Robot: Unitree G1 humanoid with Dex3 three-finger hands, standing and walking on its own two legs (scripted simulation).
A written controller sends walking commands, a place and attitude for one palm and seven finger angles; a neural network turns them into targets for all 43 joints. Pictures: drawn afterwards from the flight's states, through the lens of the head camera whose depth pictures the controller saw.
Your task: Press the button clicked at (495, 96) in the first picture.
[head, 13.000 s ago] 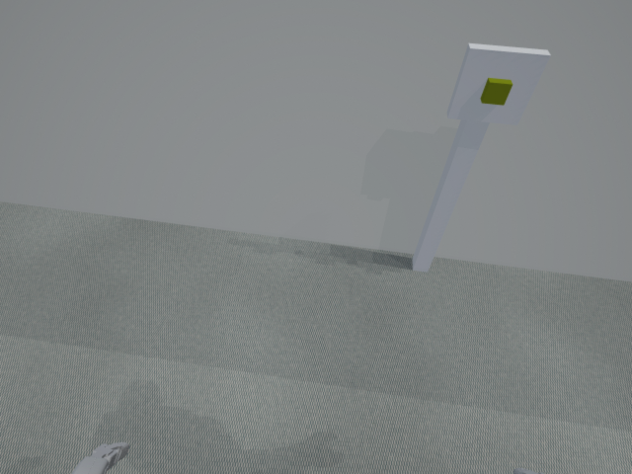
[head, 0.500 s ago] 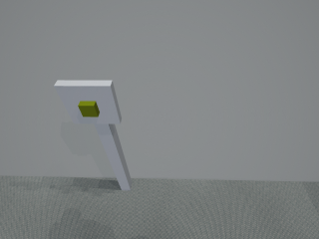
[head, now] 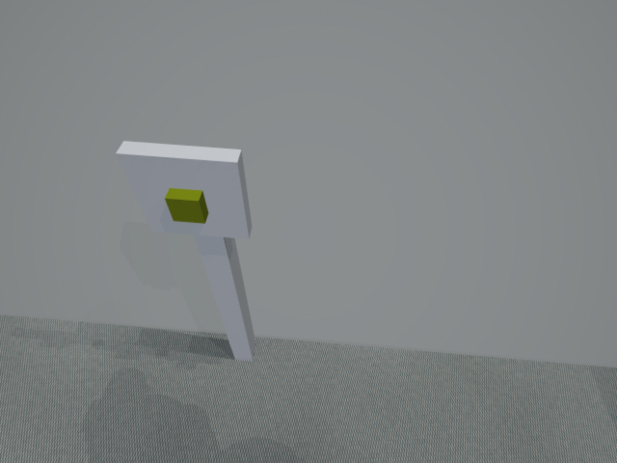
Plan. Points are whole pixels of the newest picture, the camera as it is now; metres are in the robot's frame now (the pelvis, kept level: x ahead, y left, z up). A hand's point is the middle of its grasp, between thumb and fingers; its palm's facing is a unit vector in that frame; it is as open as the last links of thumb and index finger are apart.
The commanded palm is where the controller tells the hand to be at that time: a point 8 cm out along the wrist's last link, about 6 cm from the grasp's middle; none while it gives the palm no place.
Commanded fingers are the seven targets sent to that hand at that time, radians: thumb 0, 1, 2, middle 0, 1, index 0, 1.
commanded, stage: come to a stop and stand still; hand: left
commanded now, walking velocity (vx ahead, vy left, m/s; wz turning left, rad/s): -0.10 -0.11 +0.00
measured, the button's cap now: (188, 204) +0.48 +0.24 +0.03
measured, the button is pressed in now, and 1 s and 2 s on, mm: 0 0 0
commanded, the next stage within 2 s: look again from close up in 0.98 s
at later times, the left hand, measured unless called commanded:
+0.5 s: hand out of the picture +0.05 +0.17 -0.16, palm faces +0.02 -0.97 -0.26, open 7.3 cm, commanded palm none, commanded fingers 0.00 0.90 0.90 -0.20 -0.30 -0.20 -0.30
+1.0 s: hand out of the picture -0.02 +0.22 -0.15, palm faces +0.02 -0.94 -0.33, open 7.4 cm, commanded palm none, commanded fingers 0.00 0.90 0.90 -0.20 -0.30 -0.20 -0.30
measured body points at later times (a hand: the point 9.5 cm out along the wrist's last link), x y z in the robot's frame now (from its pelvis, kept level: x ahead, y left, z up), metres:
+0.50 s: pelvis -0.03 -0.03 +0.00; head -0.03 -0.03 +0.45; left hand +0.05 +0.22 -0.14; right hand +0.02 -0.30 -0.14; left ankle -0.05 +0.07 -0.73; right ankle -0.01 -0.11 -0.73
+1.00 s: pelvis -0.07 -0.03 +0.01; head -0.08 -0.03 +0.46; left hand -0.02 +0.26 -0.13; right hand -0.03 -0.32 -0.13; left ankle -0.05 +0.07 -0.73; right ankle -0.01 -0.11 -0.73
